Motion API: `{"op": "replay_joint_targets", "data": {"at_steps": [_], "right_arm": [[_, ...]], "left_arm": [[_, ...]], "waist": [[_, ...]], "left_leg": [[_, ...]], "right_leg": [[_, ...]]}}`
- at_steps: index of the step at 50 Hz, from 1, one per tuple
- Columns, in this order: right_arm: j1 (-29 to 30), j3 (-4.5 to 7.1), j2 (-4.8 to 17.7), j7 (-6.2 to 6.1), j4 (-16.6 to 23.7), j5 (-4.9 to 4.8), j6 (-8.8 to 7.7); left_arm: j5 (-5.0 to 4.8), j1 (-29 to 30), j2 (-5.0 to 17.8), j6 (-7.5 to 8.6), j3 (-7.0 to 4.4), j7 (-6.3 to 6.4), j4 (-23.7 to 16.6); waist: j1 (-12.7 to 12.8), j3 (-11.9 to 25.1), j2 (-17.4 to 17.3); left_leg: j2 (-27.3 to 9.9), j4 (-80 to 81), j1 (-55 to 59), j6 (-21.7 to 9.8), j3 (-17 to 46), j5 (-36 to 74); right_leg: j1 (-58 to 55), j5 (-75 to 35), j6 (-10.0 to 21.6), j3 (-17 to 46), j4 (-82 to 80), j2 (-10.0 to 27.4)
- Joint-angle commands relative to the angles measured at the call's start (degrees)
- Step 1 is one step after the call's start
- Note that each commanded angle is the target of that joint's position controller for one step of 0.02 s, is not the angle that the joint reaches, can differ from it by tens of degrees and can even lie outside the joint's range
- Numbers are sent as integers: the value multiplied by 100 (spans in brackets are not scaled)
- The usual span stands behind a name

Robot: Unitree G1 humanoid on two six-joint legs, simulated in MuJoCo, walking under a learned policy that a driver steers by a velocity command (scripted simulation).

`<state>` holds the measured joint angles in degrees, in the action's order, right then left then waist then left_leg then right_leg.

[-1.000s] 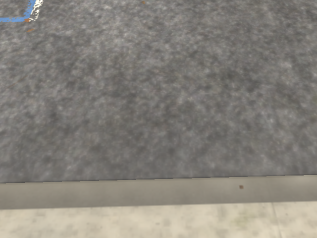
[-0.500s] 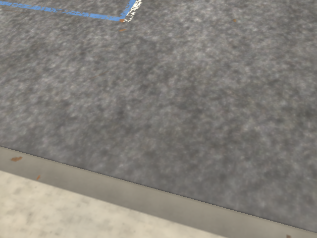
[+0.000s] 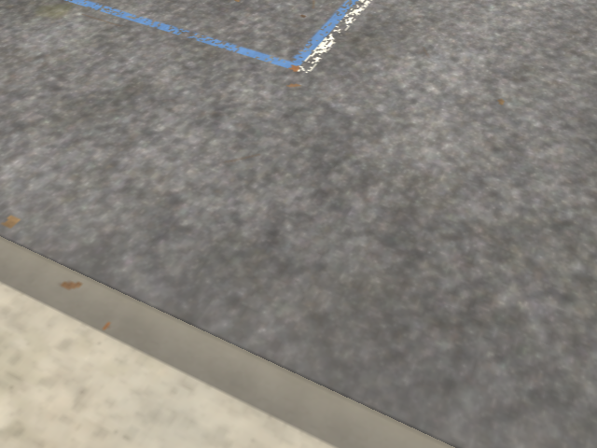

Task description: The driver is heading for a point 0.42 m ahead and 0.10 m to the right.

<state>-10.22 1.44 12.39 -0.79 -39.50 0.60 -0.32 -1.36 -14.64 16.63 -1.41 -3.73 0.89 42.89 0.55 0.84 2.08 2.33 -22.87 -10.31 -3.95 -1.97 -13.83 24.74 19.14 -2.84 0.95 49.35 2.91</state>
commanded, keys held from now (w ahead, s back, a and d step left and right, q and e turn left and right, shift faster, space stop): w+e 0.40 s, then w+q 0.16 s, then no key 0.44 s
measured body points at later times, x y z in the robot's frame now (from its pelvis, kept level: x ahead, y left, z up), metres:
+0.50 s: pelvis +0.15 -0.12 +0.00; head +0.17 -0.15 +0.45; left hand +0.31 +0.12 -0.10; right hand +0.21 -0.42 -0.11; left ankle +0.19 +0.04 -0.66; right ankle +0.11 -0.19 -0.74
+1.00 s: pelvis +0.36 -0.16 -0.01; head +0.39 -0.17 +0.43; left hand +0.53 +0.08 -0.13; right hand +0.44 -0.44 -0.13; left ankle +0.48 -0.10 -0.74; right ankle +0.30 -0.30 -0.71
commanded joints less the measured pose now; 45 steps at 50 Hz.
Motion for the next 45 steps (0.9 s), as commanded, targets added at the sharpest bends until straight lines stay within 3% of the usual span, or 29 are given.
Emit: {"op": "replay_joint_targets", "data": {"at_steps": [1,7,11,14,15,16,17,18,19,20,21,22,24,27,30,32,36,38,39,40,41,42,43,45], "right_arm": [[-482,430,1250,-51,33,-66,-183],[-392,513,1276,19,-122,-116,-358],[-443,587,1441,129,-227,-185,-351],[-265,596,1505,162,-264,-269,-305],[-276,551,1415,154,-267,-235,-314],[-263,440,1133,143,-212,-124,-342],[-81,271,639,130,274,86,-440],[97,311,983,159,280,-94,-611],[221,376,1298,227,336,-295,-704],[160,370,1335,233,259,-254,-750],[54,367,1297,220,139,-121,-745],[-43,380,1278,228,62,-63,-697],[-221,347,1128,269,-95,-58,-565],[95,262,925,253,-62,-90,-449],[674,164,723,288,92,-82,-501],[1101,110,604,363,223,-55,-563],[1050,166,778,481,230,-36,-614],[417,269,1027,455,46,21,-634],[-157,328,1141,412,-124,43,-659],[-684,369,1417,330,-190,118,-657],[-863,361,1652,273,-236,252,-584],[-1024,255,1090,261,-263,101,-515],[-528,246,1073,255,-150,-59,-437],[350,112,726,206,-70,-74,-322]], "left_arm": [[-17,801,579,233,-124,5,-654],[-17,834,315,346,-47,-156,-721],[-40,956,342,324,-4,-275,-890],[-10,479,459,294,-58,-298,-812],[-14,-55,669,275,-180,-266,-674],[-69,-1044,1098,250,-394,-204,-448],[-47,-1478,1963,286,-549,-140,-503],[-22,-1357,1614,425,-400,-200,-681],[32,-1083,1245,504,-286,-226,-725],[53,-826,1029,537,-223,-239,-793],[75,-477,859,523,-162,-223,-853],[137,-231,734,531,-99,-199,-933],[165,-115,762,585,-84,-158,-919],[142,-297,804,639,-84,-102,-714],[151,-342,799,623,-58,-33,-547],[124,-618,869,591,-75,30,-350],[101,-617,934,491,-115,64,-166],[108,-445,967,432,-136,86,-179],[111,-319,929,390,-113,75,-202],[205,-406,768,405,-37,54,-294],[251,-1408,173,435,139,-28,-254],[116,-1622,510,429,98,-71,34],[-41,-1037,957,380,-28,-86,-99],[51,-309,820,203,-19,9,-286]], "waist": [[-510,-477,-774],[-454,-384,-640],[-449,-378,-688],[-67,-245,-578],[203,17,-490],[655,518,32],[603,688,1794],[694,985,1089],[581,479,814],[401,225,443],[199,86,100],[47,40,185],[-70,57,227],[8,-151,85],[172,-427,133],[335,-469,112],[187,-292,252],[-156,114,404],[-489,454,297],[-649,1169,-70],[-160,2125,-1465],[-396,2931,-1165],[-445,2144,-775],[-147,747,-287]], "left_leg": [[-2125,1556,1128,-1010,2018,-1442],[-1966,1652,1064,-838,1049,-690],[-1922,1458,766,-718,495,-452],[-1783,666,248,-443,-45,-14],[-1587,-195,-176,-259,-388,806],[-1193,-1894,-916,83,-846,1187],[-193,-4295,-3240,644,-834,-1460],[-113,-5140,-4045,584,506,-1852],[-434,-5214,-4407,411,610,-1387],[-657,-4881,-4162,309,590,-894],[-853,-4431,-3870,317,568,-461],[-970,-4105,-3444,335,554,-136],[-941,-3918,-3082,454,379,302],[-901,-3204,-3197,562,292,1092],[-667,-1794,-2619,504,65,2037],[-482,-1172,-2283,460,-68,2492],[-265,-561,-2060,205,72,2198],[-37,-497,-1498,10,18,1736],[37,-84,-755,-121,-100,2268],[-662,-446,804,-457,517,4366],[-2455,-943,3053,-1734,2517,6256],[-2658,-656,3287,-2078,3318,5792],[-2368,-304,2479,-1782,2681,4474],[-1874,327,602,-1269,1935,2506]], "right_leg": [[1618,65,191,354,-176,177],[1252,-253,286,34,-625,314],[631,-285,427,-286,-1061,242],[-508,-544,667,-709,-1612,-92],[-1427,-473,805,-820,-1689,-359],[-2755,-352,1096,-207,-1887,-174],[-3941,652,2099,3196,-2952,1397],[-4126,1399,2466,4498,-3717,1799],[-3852,1093,2314,3874,-3705,1739],[-3361,478,2110,3206,-3581,1481],[-2920,-165,1921,2596,-3550,1281],[-2522,-880,1796,2135,-3639,1098],[-2186,-2189,1740,1513,-3772,952],[-2084,-2971,1547,740,-3962,772],[-1710,-3551,1203,103,-4018,434],[-1746,-3851,1084,33,-3942,459],[-2477,-4303,1052,218,-3369,717],[-2883,-5448,1003,337,-2588,714],[-2894,-5723,858,185,-1730,470],[-2080,-4537,627,138,-503,181],[-12,184,99,193,1927,-592],[297,2115,3,1018,2657,-839],[570,1884,16,1044,2748,-500],[611,1350,-35,588,1923,-51]]}}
